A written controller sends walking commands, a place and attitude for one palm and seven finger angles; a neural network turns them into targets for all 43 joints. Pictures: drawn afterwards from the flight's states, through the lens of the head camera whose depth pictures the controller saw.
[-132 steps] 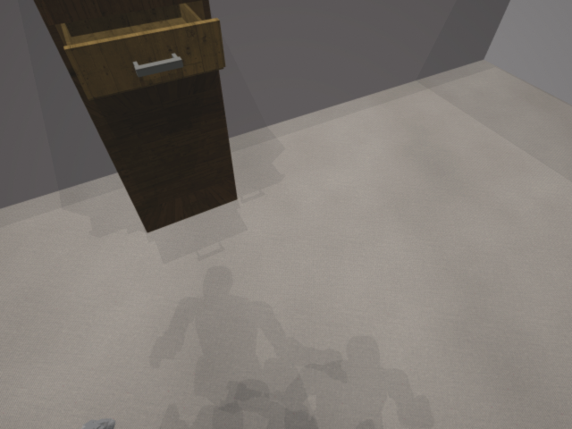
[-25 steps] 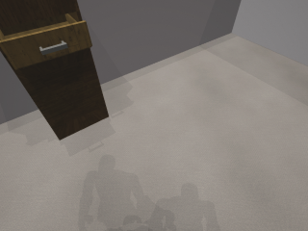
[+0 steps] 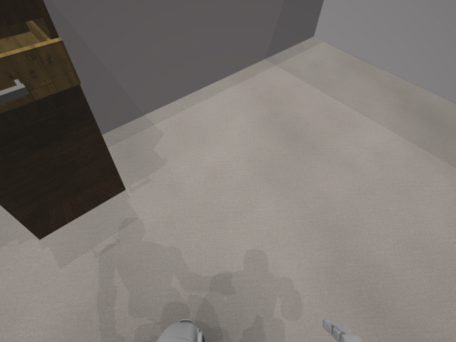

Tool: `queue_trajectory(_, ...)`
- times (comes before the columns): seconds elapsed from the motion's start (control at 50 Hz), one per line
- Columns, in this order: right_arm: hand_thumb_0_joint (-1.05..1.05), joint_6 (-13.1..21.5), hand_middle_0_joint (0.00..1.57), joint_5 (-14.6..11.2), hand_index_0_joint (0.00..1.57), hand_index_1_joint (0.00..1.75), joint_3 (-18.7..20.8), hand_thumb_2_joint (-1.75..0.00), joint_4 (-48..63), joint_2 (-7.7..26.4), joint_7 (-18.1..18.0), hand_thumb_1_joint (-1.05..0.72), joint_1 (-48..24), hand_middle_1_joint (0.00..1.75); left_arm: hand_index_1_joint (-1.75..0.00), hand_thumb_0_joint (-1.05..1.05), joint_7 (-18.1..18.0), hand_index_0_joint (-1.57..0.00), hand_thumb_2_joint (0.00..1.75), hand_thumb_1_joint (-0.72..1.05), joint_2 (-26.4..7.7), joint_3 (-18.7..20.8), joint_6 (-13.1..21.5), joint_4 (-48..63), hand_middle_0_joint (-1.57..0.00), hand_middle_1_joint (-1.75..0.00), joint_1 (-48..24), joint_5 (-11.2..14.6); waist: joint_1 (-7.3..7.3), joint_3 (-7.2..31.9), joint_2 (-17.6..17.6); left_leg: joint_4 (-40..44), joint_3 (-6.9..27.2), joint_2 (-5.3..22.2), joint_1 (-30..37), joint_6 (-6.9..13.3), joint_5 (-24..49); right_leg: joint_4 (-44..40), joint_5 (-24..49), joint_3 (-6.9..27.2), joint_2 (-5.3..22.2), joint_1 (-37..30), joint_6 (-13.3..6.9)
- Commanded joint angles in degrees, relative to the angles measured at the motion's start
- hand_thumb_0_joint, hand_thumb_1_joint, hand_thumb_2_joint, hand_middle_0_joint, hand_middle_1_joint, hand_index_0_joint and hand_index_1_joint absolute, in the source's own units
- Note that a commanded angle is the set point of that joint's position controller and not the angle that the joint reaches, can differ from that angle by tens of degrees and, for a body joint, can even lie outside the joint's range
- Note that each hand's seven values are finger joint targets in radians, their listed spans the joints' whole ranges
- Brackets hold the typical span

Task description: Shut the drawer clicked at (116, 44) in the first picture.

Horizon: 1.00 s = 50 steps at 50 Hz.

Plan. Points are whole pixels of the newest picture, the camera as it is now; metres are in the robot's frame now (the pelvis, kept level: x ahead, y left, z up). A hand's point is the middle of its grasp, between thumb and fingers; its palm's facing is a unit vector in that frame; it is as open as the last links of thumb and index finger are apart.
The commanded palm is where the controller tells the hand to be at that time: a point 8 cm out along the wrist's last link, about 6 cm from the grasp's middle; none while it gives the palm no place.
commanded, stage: walk to a spot facing it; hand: left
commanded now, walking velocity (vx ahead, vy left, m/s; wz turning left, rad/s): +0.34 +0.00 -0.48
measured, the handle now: out of the picture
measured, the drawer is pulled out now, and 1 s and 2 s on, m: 0.15 0.15 0.15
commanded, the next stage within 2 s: turn to face it in 0.40 s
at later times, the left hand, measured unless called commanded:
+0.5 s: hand (191, 225) +0.39 +0.14 -0.15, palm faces -0.33 -0.92 -0.21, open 7.4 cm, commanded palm none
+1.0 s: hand (184, 223) +0.41 +0.16 -0.18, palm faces -0.08 -0.98 -0.16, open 7.3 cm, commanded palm none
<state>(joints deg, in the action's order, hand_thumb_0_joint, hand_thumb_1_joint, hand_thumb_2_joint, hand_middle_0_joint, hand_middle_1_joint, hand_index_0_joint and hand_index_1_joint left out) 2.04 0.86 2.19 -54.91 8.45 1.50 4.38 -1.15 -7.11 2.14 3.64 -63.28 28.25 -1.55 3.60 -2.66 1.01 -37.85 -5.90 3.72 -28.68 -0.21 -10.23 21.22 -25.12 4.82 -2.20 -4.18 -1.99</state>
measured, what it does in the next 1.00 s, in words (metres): walks ahead: left foot, then right foot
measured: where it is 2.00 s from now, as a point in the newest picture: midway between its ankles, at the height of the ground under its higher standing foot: (247, 333)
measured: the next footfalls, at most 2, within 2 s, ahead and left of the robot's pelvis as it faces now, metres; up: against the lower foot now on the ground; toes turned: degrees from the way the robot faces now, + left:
left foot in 0.02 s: +0.15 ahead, +0.12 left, +0.00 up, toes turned +6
right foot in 0.54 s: +0.31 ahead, -0.14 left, +0.00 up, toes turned -25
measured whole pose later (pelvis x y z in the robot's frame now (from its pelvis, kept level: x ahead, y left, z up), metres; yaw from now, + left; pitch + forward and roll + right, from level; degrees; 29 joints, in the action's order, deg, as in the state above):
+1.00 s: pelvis +0.29 -0.01 -0.01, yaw -7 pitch +0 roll -2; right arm -1.1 1.3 2.7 -55.5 9.5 0.1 14.4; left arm -1.5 -11.3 3.9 -2.6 -53.3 9.4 -1.1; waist -1.5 -3.2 2.9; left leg -40.2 -7.3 2.7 -20.7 3.4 -20.0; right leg 50.8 -29.3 -10.7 5.5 22.3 2.0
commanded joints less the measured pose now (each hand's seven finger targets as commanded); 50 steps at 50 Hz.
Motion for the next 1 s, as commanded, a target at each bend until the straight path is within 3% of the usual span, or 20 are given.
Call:
queue_trajectory(0.0, 0.0, 2.29, 0.2, 1.67, 0.2, 0.3, 4.52, -0.9, -3.21, 17.12, -2.57, -0.9, 26.14, 0.3, -0.3, 0.0, 0.61, -0.2, 0.9, 0.9, -5.71, 2.63, 0.71, 4.44, -0.2, -0.3, 3.31, 1.65, -10.73, 15.75, -15.51, 13.27, 29.01, 21.74, 45.12, 10.61, 3.37, 46.48, 2.37, -4.74, -1.63, 32.86, -1.03)
queue_trajectory(0.02, 0.0, 1.86, 0.2, 0.57, 0.2, 0.3, 3.9, -0.9, -2.63, 16.75, -2.51, -0.9, 25.22, 0.3, -0.3, 0.0, 0.62, -0.2, 0.9, 0.9, -5.74, 2.35, 1.09, 6.15, -0.2, -0.3, -0.04, 1.08, -9.63, 12.62, -12.21, 20.48, 35.78, 26.0, 39.26, 13.69, -0.11, 55.59, -6.22, -2.52, -0.68, 37.37, -1.83)
queue_trajectory(0.04, 0.0, 1.99, 0.2, 0.26, 0.2, 0.3, 3.41, -0.9, -1.61, 13.96, -2.96, -0.9, 19.77, 0.3, -0.3, 0.0, 0.56, -0.2, 0.9, 0.9, -5.36, 1.87, 0.36, 6.76, -0.2, -0.3, -2.61, 1.01, -8.06, 8.8, -13.49, 23.23, 33.5, 26.47, 32.45, 13.32, -7.41, 60.91, -2.76, -1.65, 2.98, 41.02, -1.41)
queue_trajectory(0.1, 0.0, 3.2, 0.2, 0.74, 0.2, 0.3, 1.3, -0.9, -0.5, 5.62, -2.99, -0.9, 12.29, 0.3, -0.3, 0.0, 2.42, -0.2, 0.9, 0.9, -4.55, 2.86, -1.94, 6.87, -0.2, -0.3, -6.44, -0.44, -3.2, -2.72, -7.2, 26.64, 15.71, 18.43, 14.25, 7.95, -7.65, 56.23, 7.04, -2.74, 8.06, 38.28, -0.16)
queue_trajectory(0.18, 0.0, 4.16, 0.2, 0.57, 0.2, 0.3, 1.71, -0.9, -0.51, 5.32, -3.2, -0.9, 12.46, 0.3, -0.3, 0.0, 3.17, -0.2, 0.9, 0.9, -3.4, 3.45, -4.33, 8.38, -0.2, -0.3, -6.92, -0.82, -1.07, -1.37, -5.91, 27.61, 3.45, 15.39, 13.7, 7.53, 0.36, 49.78, 13.51, -4.49, 9.47, 39.4, 1.73)
queue_trajectory(0.26, 0.0, 4.03, 0.2, 0.17, 0.2, 0.3, 1.76, -0.9, -1.26, 7.27, -3.14, -0.9, 15.53, 0.3, -0.3, 0.0, 3.84, -0.2, 0.9, 0.9, -4.16, 3.25, -4.78, 11.61, -0.2, -0.3, -14.35, -0.76, -2.38, -2.11, -5.26, 26.61, -1.8, 15.3, 21.41, 7.8, 9.72, 40.22, 18.43, -6.52, 10.34, 44.99, 3.24)
queue_trajectory(0.38, 0.0, 2.07, 0.2, 0.75, 0.2, 0.3, 1.96, -0.9, -2.25, 9.39, -3.23, -0.9, 19.51, 0.3, -0.3, 0.0, 3.78, -0.2, 0.9, 0.9, -4.41, 2.63, -4.85, 15.03, -0.2, -0.3, -24.77, -0.19, -6.0, -3.46, -6.9, 19.67, -8.8, 15.45, 25.59, 6.77, 27.6, 22.72, 15.86, -12.23, 6.27, 37.8, 2.32)
queue_trajectory(0.44, 0.0, 1.2, 0.2, 0.69, 0.2, 0.3, 2.53, -0.9, -1.66, 11.17, -3.21, -0.9, 18.83, 0.3, -0.3, 0.0, 3.54, -0.2, 0.9, 0.9, -6.48, 2.77, -4.39, 15.35, -0.2, -0.3, -22.58, -0.26, -4.28, -0.45, -8.17, 10.36, -10.46, 16.57, 27.9, 5.68, 38.13, 18.4, 12.59, -13.64, 3.48, 30.89, 0.36)
queue_trajectory(0.48, 0.0, 0.9, 0.2, 0.2, 0.2, 0.3, 2.56, -0.9, -0.67, 12.37, -2.83, -0.9, 17.97, 0.3, -0.3, 0.0, 3.11, -0.2, 0.9, 0.9, -9.35, 3.37, -3.07, 12.71, -0.2, -0.3, -12.29, -0.65, 0.87, 6.82, -7.12, -7.74, -12.24, 13.92, 23.88, 2.59, 39.15, 9.76, 18.17, -15.1, 1.05, 13.76, -0.9)
queue_trajectory(0.5, 0.0, 0.62, 0.2, -0.8, 0.2, 0.3, 1.73, -0.9, -0.09, 8.95, -2.29, -0.9, 20.36, 0.3, -0.3, 0.0, 2.13, -0.2, 0.9, 0.9, -15.4, 4.5, -2.02, 10.9, -0.2, -0.3, -5.83, -0.9, 2.66, 14.89, 4.5, -24.24, -12.16, 8.95, 7.64, -0.46, 11.64, 9.03, 39.5, -0.23, 14.36, -5.61, -5.13)
queue_trajectory(0.52, 0.0, 0.63, 0.2, -1.08, 0.2, 0.3, 1.01, -0.9, 0.72, 5.89, -2.9, -0.9, 21.3, 0.3, -0.3, 0.0, 1.37, -0.2, 0.9, 0.9, -19.65, 4.92, -1.51, 9.4, -0.2, -0.3, -1.84, 0.62, 2.05, 22.16, 9.94, -41.61, -5.62, 0.63, -3.28, -2.85, -26.59, 9.2, 68.85, 17.61, 29.08, -13.55, -13.38)
queue_trajectory(0.54, 0.0, 0.25, 0.2, -1.17, 0.2, 0.3, 0.85, -0.9, 1.56, 6.8, -3.55, -0.9, 17.69, 0.3, -0.3, 0.0, 0.38, -0.2, 0.9, 0.9, -18.33, 4.3, -1.74, 10.36, -0.2, -0.3, -3.46, 1.18, 2.71, 21.62, 4.1, -42.89, 3.93, 1.69, -1.96, -1.62, -24.65, 7.04, 69.67, 13.69, 28.06, -7.38, -14.85)
queue_trajectory(0.6, 0.0, -1.55, 0.2, 0.1, 0.2, 0.3, 0.38, -0.9, -2.33, 4.94, -3.28, -0.9, 18.86, 0.3, -0.3, 0.0, -0.71, -0.2, 0.9, 0.9, -11.46, 1.69, -1.56, 11.81, -0.2, -0.3, -16.1, 0.83, -3.99, 9.06, 1.38, -37.12, 6.21, 4.22, 1.27, -1.72, -14.93, 1.16, 49.13, 1.74, 21.59, 12.38, -9.62)
queue_trajectory(0.64, 0.0, -2.83, 0.2, 0.08, 0.2, 0.3, -0.05, -0.9, -4.57, 3.23, -3.05, -0.9, 22.63, 0.3, -0.3, 0.0, -0.83, -0.2, 0.9, 0.9, -9.78, 1.02, -1.33, 11.69, -0.2, -0.3, -20.63, 0.35, -7.29, 6.33, 2.96, -27.57, 5.8, 4.02, 6.91, -2.09, -13.18, -1.03, 42.47, -5.37, 19.19, 20.52, -7.12)
queue_trajectory(0.78, 0.0, -3.71, 0.2, -0.08, 0.2, 0.3, 0.76, -0.9, -1.03, 2.79, -1.77, -0.9, 14.18, 0.3, -0.3, 0.0, -0.99, -0.2, 0.9, 0.9, -10.55, 2.31, -3.23, 11.87, -0.2, -0.3, -18.45, 0.09, -3.7, 1.78, 6.24, -14.91, 0.88, 2.16, 5.58, -2.3, -14.41, -3.07, 24.3, -8.3, 21.18, 19.99, -6.76)
queue_trajectory(0.88, 0.0, -3.13, 0.2, 0.34, 0.2, 0.3, 1.62, -0.9, 0.27, 4.64, -1.19, -0.9, 15.89, 0.3, -0.3, 0.0, -0.84, -0.2, 0.9, 0.9, -11.37, 3.37, -4.26, 12.53, -0.2, -0.3, -17.73, 0.56, -5.19, 3.23, 2.14, 5.67, -0.83, 1.4, 14.66, -1.19, -3.36, 8.73, 18.44, -13.59, 20.16, 20.69, -1.79)
queue_trajectory(0.9, 0.0, -2.7, 0.2, 0.6, 0.2, 0.3, 2.43, -0.9, 0.64, 8.54, -1.18, -0.9, 17.05, 0.3, -0.3, 0.0, -0.55, -0.2, 0.9, 0.9, -9.46, 3.3, -4.73, 13.25, -0.2, -0.3, -16.17, 0.93, -5.43, 3.86, -9.47, 12.82, 9.81, 7.66, 18.42, 2.03, 5.09, 17.83, 9.54, -15.81, 15.39, 26.56, 1.57)
queue_trajectory(0.92, 0.0, -2.42, 0.2, 0.96, 0.2, 0.3, 3.51, -0.9, 1.82, 13.94, -1.42, -0.9, 18.68, 0.3, -0.3, 0.0, -0.34, -0.2, 0.9, 0.9, -6.68, 2.75, -4.9, 15.78, -0.2, -0.3, -16.87, 1.2, -6.55, 2.98, -22.74, 19.4, 26.89, 20.31, 20.77, 9.61, 20.8, 30.54, -10.48, -16.79, 8.39, 36.63, 5.75)
queue_trajectory(0.94, 0.0, -2.36, 0.2, 1.05, 0.2, 0.3, 3.78, -0.9, 0.9, 14.43, -2.15, -0.9, 20.38, 0.3, -0.3, 0.0, -0.63, -0.2, 0.9, 0.9, -8.11, 2.32, -5.19, 16.97, -0.2, -0.3, -21.09, 0.37, -8.47, 3.78, -18.52, 20.61, 30.73, 21.99, 20.44, 13.18, 21.01, 41.19, -12.36, -10.18, 7.48, 38.28, 5.26)
queue_trajectory(0.98, 0.0, -1.88, 0.2, 0.78, 0.2, 0.3, 3.32, -0.9, 1.76, 13.21, -2.84, -0.9, 16.52, 0.3, -0.3, 0.0, -0.13, -0.2, 0.9, 0.9, -8.34, 3.11, -4.7, 16.1, -0.2, -0.3, -22.0, 0.39, -6.69, 4.9, -10.86, 18.4, 25.99, 17.57, 21.46, 11.86, 20.79, 48.02, -4.07, -5.53, 8.13, 41.65, 5.43)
